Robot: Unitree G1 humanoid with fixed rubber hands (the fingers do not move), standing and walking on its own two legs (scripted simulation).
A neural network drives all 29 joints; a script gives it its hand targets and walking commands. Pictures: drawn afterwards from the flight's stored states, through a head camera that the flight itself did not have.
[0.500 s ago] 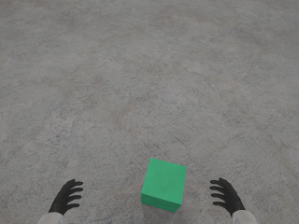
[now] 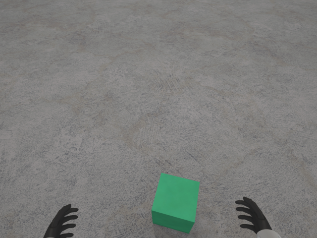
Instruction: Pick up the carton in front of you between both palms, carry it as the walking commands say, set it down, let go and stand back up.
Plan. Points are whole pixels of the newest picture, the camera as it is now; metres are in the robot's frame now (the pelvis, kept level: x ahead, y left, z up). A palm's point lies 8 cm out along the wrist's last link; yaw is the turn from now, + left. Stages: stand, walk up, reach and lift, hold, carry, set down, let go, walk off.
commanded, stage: stand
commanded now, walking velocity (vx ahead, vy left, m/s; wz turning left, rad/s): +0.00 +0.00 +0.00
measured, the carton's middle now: (175, 203) +0.40 -0.09 -0.64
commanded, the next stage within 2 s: none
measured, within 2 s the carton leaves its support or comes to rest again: neither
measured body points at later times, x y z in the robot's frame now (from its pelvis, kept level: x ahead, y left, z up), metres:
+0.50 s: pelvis +0.00 -0.02 +0.00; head +0.01 -0.04 +0.45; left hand +0.12 +0.26 -0.09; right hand +0.13 -0.30 -0.12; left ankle -0.04 +0.13 -0.73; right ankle +0.02 -0.12 -0.73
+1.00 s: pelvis -0.01 -0.02 +0.01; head -0.01 -0.04 +0.46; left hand +0.09 +0.27 -0.10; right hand +0.09 -0.31 -0.12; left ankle -0.04 +0.13 -0.73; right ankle +0.02 -0.12 -0.73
